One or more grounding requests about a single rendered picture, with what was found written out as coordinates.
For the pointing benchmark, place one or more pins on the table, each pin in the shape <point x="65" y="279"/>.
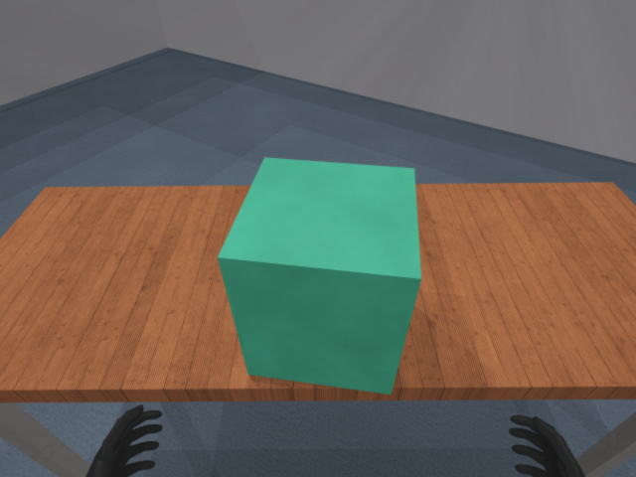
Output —
<point x="115" y="294"/>

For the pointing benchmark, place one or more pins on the carton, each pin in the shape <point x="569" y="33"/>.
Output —
<point x="322" y="269"/>

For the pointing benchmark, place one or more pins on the right robot hand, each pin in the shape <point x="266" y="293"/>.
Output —
<point x="555" y="455"/>

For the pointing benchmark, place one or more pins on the left robot hand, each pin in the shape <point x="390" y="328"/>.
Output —
<point x="115" y="451"/>

